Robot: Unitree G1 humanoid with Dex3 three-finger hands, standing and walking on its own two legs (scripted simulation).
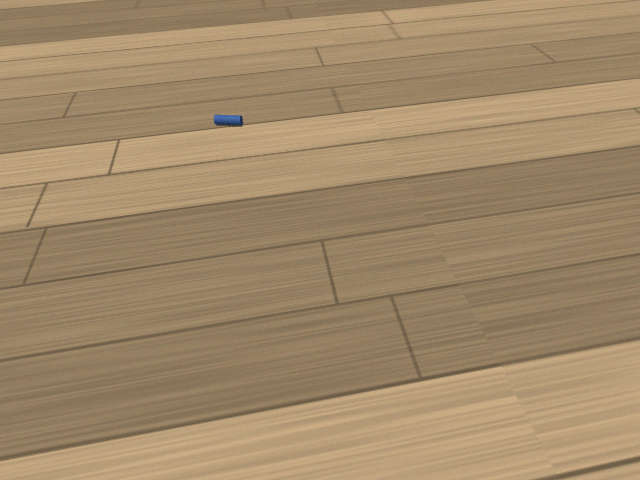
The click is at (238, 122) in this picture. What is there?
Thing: lying can
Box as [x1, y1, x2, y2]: [214, 115, 242, 124]
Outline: 214,115 215,124 242,123 242,118 239,115
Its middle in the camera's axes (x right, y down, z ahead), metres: -0.53 -0.71 +2.31
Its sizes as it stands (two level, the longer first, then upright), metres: 0.157 0.056 0.056
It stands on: the floor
